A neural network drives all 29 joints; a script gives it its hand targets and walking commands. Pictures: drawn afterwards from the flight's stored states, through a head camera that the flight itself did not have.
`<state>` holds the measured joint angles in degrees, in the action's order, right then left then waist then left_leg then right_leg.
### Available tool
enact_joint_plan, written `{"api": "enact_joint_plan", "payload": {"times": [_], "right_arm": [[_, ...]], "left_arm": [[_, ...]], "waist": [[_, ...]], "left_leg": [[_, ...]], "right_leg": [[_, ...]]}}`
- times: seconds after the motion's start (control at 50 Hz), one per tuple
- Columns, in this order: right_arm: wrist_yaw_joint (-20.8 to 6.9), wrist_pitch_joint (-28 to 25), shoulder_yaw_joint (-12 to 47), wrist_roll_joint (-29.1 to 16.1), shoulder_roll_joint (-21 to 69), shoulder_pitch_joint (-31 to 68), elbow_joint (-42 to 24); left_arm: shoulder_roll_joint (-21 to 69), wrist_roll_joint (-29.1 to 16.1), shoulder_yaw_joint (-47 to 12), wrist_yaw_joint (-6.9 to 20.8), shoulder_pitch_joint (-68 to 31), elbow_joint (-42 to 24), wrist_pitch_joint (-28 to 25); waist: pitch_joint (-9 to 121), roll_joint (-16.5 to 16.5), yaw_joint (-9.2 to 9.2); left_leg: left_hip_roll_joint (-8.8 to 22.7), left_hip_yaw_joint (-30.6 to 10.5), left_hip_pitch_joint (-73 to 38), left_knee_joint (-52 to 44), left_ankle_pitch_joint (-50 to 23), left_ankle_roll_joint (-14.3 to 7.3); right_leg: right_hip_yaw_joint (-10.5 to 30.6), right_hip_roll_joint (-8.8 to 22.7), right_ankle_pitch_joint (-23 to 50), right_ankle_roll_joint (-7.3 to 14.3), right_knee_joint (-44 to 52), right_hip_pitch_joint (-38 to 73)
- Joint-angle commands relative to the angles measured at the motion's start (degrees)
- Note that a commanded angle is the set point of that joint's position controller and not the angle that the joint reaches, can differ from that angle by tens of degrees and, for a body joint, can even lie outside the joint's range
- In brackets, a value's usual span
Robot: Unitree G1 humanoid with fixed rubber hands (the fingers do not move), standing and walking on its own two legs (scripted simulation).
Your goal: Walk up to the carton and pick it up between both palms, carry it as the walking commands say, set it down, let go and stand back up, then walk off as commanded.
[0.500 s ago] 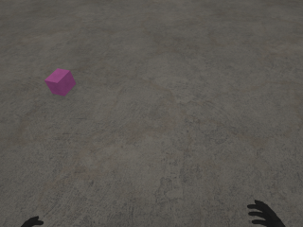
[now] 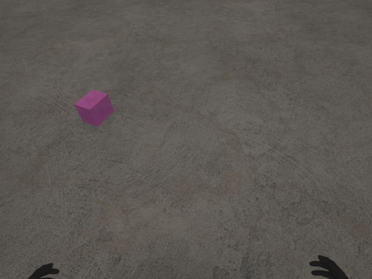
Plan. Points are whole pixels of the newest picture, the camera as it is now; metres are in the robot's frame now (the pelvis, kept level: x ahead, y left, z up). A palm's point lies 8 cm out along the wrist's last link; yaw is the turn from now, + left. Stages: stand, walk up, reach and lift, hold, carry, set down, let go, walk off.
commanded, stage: walk up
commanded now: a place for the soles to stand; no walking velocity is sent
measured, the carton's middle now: (95, 107) +1.42 +0.71 -0.66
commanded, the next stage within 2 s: none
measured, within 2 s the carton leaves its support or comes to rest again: neither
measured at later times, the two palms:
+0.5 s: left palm (20, 232) +0.27 +0.40 -0.07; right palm (272, 179) +0.40 -0.24 -0.08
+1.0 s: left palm (9, 193) +0.37 +0.47 -0.06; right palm (226, 123) +0.63 -0.14 -0.09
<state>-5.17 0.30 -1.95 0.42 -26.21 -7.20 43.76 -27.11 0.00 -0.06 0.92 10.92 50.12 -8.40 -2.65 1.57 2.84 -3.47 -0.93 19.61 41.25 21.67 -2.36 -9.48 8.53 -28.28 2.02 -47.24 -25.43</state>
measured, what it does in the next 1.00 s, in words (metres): walks ahead: right foot, then left foot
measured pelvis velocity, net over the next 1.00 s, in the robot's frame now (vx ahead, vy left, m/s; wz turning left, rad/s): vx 0.40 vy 0.11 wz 0.24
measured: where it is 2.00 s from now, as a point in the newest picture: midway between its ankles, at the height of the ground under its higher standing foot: (148, 193)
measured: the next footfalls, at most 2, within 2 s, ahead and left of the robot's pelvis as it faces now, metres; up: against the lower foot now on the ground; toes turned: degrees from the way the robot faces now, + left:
right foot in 0.02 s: +0.10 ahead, -0.13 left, +0.00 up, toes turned -12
left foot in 0.34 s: +0.30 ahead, +0.16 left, +0.00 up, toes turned +7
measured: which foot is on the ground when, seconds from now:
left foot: down 0.00-0.02, up 0.04-0.32, down 0.34-0.64, up 0.66-0.98, down 1.00-1.00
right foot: up 0.00-0.00, down 0.02-0.34, up 0.36-0.62, down 0.64-1.00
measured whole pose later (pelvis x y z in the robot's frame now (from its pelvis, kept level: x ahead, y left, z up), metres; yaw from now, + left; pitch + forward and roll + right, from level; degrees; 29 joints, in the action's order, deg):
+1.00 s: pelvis +0.40 +0.11 -0.01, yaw +14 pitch +0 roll -2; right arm -6.1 -1.2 -2.1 0.4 -26.8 -8.2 44.2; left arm -29.6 0.0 -0.1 0.0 16.2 50.2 -7.5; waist -0.7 5.2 -3.7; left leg 1.1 -0.8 31.0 44.3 18.5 -2.7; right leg -13.3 10.4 -27.9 -3.5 -42.4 -11.1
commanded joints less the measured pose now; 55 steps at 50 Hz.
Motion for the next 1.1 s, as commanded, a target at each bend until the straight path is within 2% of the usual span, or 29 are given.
{"api": "enact_joint_plan", "payload": {"times": [0.0,0.04,0.08,0.14,0.2,0.26,0.28,0.3,0.32,0.34,0.36,0.38,0.44,0.52,0.58,0.6,0.62,0.64,0.68,0.78,0.88,0.92,0.94,0.96,0.98,1.0,1.02,1.04,1.08], "right_arm": [[0.56,-2.49,-2.22,1.50,-4.54,6.61,-5.59],[-0.14,-2.51,-4.30,1.56,-11.87,6.29,-3.49],[-0.86,-2.87,-4.22,0.72,-10.57,3.79,-2.96],[-1.41,-2.46,-4.71,1.08,-9.31,7.76,-5.06],[-2.26,-2.82,-4.14,0.50,-7.64,11.80,-5.77],[-2.03,-2.63,-4.91,0.24,-8.51,2.09,-2.71],[-1.15,-2.50,-6.01,0.55,-11.41,-4.70,0.20],[-0.07,-2.51,-7.45,0.98,-15.14,-14.86,3.41],[1.16,-2.71,-8.31,1.06,-20.00,-15.56,2.46],[1.34,-2.60,-8.42,0.33,-21.63,-12.83,0.10],[1.69,-2.60,-8.25,-0.44,-21.08,-9.89,-0.29],[2.01,-2.73,-7.66,-0.91,-19.35,-8.54,0.21],[1.57,-3.43,-5.94,-0.56,-13.97,-7.49,-0.02],[0.63,-2.84,-6.10,0.39,-14.68,-3.52,-0.48],[0.14,-2.27,-5.05,0.53,-11.66,5.51,-3.07],[0.16,-2.49,-3.80,0.29,-7.63,6.75,-4.87],[0.64,-3.28,-2.26,0.96,-3.24,5.73,-6.15],[1.06,-3.02,-3.28,1.67,-8.39,3.85,-4.39],[0.47,-3.37,-4.56,1.54,-12.16,2.33,-2.60],[-0.29,-3.23,-5.02,1.16,-9.97,5.63,-4.95],[-1.59,-3.05,-4.87,0.33,-8.81,5.94,-4.59],[-1.25,-2.81,-5.40,0.28,-9.69,-1.03,-1.67],[-0.28,-3.15,-6.23,0.30,-11.91,-9.51,1.75],[1.00,-3.46,-8.08,0.98,-17.02,-17.70,3.65],[1.94,-3.66,-8.26,0.39,-20.76,-15.46,1.53],[2.30,-3.68,-8.32,-0.25,-21.44,-12.60,0.68],[2.65,-3.83,-8.03,-0.75,-21.04,-9.61,0.12],[2.77,-3.85,-7.37,-1.03,-18.71,-8.52,0.12],[2.47,-4.10,-6.20,-0.75,-14.42,-7.79,0.44]], "left_arm": [[-22.76,1.98,9.87,-2.54,15.40,0.29,-1.42],[-20.04,1.85,8.87,-2.06,7.92,-1.22,-1.38],[-18.39,1.28,8.61,-1.87,5.72,-1.34,-1.43],[-17.64,0.69,8.23,-1.56,10.48,-0.28,-0.67],[-17.06,0.09,7.51,-1.24,6.69,-1.22,-0.25],[-18.50,-0.66,6.97,-0.80,0.60,-2.45,0.21],[-17.22,-0.86,6.45,-0.75,-0.61,-2.93,0.41],[-13.37,-0.44,5.24,-1.03,0.03,-3.46,0.43],[-8.99,-0.98,4.06,-0.91,0.56,-5.61,0.11],[-11.26,-0.34,3.93,-0.94,-2.79,-7.04,0.46],[-14.72,-0.02,4.21,-0.85,-3.91,-6.19,0.95],[-14.89,0.06,4.09,-0.41,-2.51,-5.52,0.85],[-13.25,-0.06,4.94,-0.18,1.19,-3.35,0.87],[-12.67,0.12,5.86,-0.19,1.68,-2.28,0.73],[-12.49,-0.03,6.87,-0.50,10.80,1.29,-0.32],[-16.56,0.75,8.46,-1.25,16.90,2.36,-0.71],[-21.89,1.84,10.00,-2.11,19.71,1.71,-1.10],[-22.37,1.71,9.80,-2.34,13.39,-0.65,-0.86],[-18.70,1.43,8.68,-2.06,8.89,-1.75,-1.14],[-17.48,0.66,8.15,-1.47,10.96,-1.18,-0.47],[-18.17,0.25,7.31,-1.26,4.87,-2.25,-0.11],[-18.91,-0.35,6.94,-1.05,-0.07,-3.56,-0.05],[-16.47,-0.31,6.02,-1.12,-0.01,-3.47,0.25],[-11.07,-0.65,4.57,-1.34,1.16,-4.60,0.41],[-9.04,-0.83,3.74,-1.14,0.07,-6.29,0.38],[-12.69,-0.45,3.98,-1.33,-2.41,-6.24,1.13],[-14.85,-0.41,4.38,-0.89,-3.05,-5.80,1.61],[-14.72,-0.35,4.42,-0.70,-0.43,-4.37,1.90],[-13.54,-0.11,4.84,-0.57,3.01,-2.81,1.77]], "waist": [[7.87,-12.26,-12.11],[5.45,-2.90,-8.58],[5.91,-7.24,-6.52],[5.86,-9.29,-8.90],[4.48,-9.13,-7.75],[7.96,-10.16,-1.11],[11.65,-4.60,2.58],[16.15,6.68,7.38],[12.12,21.10,6.46],[6.63,15.85,5.74],[3.89,4.91,4.13],[2.29,1.40,2.57],[3.15,3.34,-0.01],[1.05,8.33,-0.26],[0.42,5.43,-6.97],[3.53,-4.96,-10.80],[6.25,-18.28,-12.54],[5.62,-7.81,-9.87],[5.33,-2.33,-7.02],[5.46,-9.62,-8.43],[3.53,-13.15,-5.13],[5.08,-11.75,0.55],[10.20,-1.32,4.39],[12.40,14.54,8.19],[7.24,22.58,6.55],[3.89,11.19,5.21],[2.71,3.39,3.81],[2.43,0.50,1.83],[3.16,4.03,0.11]], "left_leg": [[0.48,-5.06,36.34,22.31,2.59,-0.43],[5.05,-6.66,32.53,25.22,-1.48,0.78],[8.02,-3.47,31.32,20.86,0.03,1.10],[8.66,-0.70,30.57,11.85,-0.41,1.37],[7.74,2.72,22.17,-1.24,-6.78,1.09],[3.29,9.54,3.37,-5.46,-12.65,-0.93],[0.57,9.32,-7.19,-7.87,-10.69,-2.27],[0.75,0.96,-18.93,-8.66,-3.99,-5.48],[12.19,-26.14,-22.25,-18.31,-1.88,-10.74],[16.65,-44.30,-22.79,-26.57,5.84,-12.39],[17.41,-43.83,-20.60,-25.45,7.71,-12.55],[16.62,-36.80,-17.93,-23.95,2.04,-12.86],[13.14,-26.20,-7.22,-21.86,-8.03,-11.51],[12.88,-27.02,1.72,-23.75,9.30,-13.28],[7.94,-17.51,22.64,-14.27,12.03,-8.64],[0.90,-7.23,30.89,0.65,6.34,-2.73],[-2.67,-3.18,36.52,18.76,4.85,-1.06],[1.57,-7.91,35.96,24.50,2.64,-0.34],[4.84,-6.65,31.83,24.23,-1.68,0.34],[7.80,-0.48,29.24,11.91,1.50,1.51],[6.83,4.22,16.34,1.25,-6.32,0.80],[4.13,7.97,1.03,-3.57,-11.19,-0.73],[0.37,6.95,-9.67,-6.87,-7.82,-1.86],[5.42,-9.20,-17.31,-12.62,2.37,-5.12],[13.95,-35.22,-20.12,-24.40,3.42,-7.70],[17.49,-43.57,-18.60,-27.71,9.29,-8.22],[17.33,-40.74,-17.04,-26.37,8.98,-7.23],[16.83,-36.21,-15.02,-24.45,5.12,-7.56],[14.09,-27.68,-8.77,-22.54,-3.83,-8.15]], "right_leg": [[33.93,24.79,-13.19,9.67,38.71,37.48],[28.95,23.31,-8.31,11.12,36.16,33.10],[17.01,19.55,9.87,9.87,31.43,34.99],[6.78,17.85,34.12,9.97,25.90,37.38],[-0.90,15.57,34.69,7.96,24.01,29.98],[-4.96,13.43,38.14,5.34,17.15,19.58],[-6.24,10.60,42.49,4.53,4.70,15.71],[-4.39,7.64,37.08,2.98,-14.25,6.97],[-2.74,-1.09,7.05,0.91,-25.22,-9.18],[5.61,-5.53,-6.24,1.19,-29.26,-21.11],[9.30,-2.26,-1.67,1.07,-27.12,-21.60],[8.99,-1.17,2.33,0.96,-23.84,-20.56],[7.58,-0.48,0.38,0.78,-11.76,-8.51],[6.66,-1.88,0.95,0.17,-0.99,-3.56],[5.74,-3.74,10.98,2.13,13.23,22.41],[15.26,2.34,-1.27,5.22,26.18,33.99],[33.67,19.65,-15.26,8.12,36.35,36.97],[38.77,24.77,-19.42,11.10,37.99,33.62],[29.95,20.64,-6.24,10.75,33.01,31.39],[12.13,18.26,25.60,11.16,25.68,32.83],[1.63,16.08,26.82,7.94,22.49,21.40],[-1.84,14.20,27.96,5.37,16.56,11.27],[-4.24,9.45,32.94,3.93,0.09,8.60],[-3.12,4.67,27.28,1.87,-20.12,-1.77],[1.31,-4.40,-3.51,0.68,-28.75,-17.91],[9.04,-3.66,-3.54,1.56,-30.36,-22.59],[10.74,-1.47,2.10,1.57,-27.84,-23.26],[9.74,-0.81,4.11,0.69,-24.26,-20.59],[9.14,-0.44,4.32,0.27,-17.16,-12.89]]}}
